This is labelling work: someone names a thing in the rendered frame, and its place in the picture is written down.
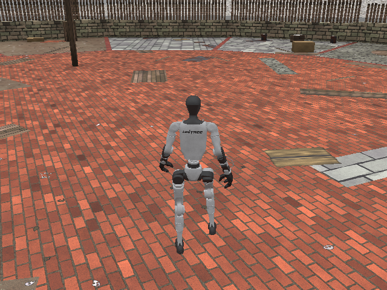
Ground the left robot hand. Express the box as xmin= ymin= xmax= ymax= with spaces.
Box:
xmin=159 ymin=161 xmax=173 ymax=172

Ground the left robot forearm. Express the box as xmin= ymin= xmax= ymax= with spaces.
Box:
xmin=160 ymin=145 xmax=170 ymax=164

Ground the robot right shin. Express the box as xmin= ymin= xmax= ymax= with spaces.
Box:
xmin=206 ymin=188 xmax=215 ymax=227

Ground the right robot hand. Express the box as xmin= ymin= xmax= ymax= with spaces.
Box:
xmin=219 ymin=173 xmax=233 ymax=189

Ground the robot left upper arm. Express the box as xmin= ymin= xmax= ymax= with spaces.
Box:
xmin=164 ymin=121 xmax=181 ymax=154

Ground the right robot forearm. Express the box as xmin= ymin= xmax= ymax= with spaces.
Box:
xmin=217 ymin=147 xmax=231 ymax=175

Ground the robot right foot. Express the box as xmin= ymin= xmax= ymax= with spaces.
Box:
xmin=208 ymin=222 xmax=216 ymax=235

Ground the robot right upper arm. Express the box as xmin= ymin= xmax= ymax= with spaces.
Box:
xmin=206 ymin=122 xmax=222 ymax=156

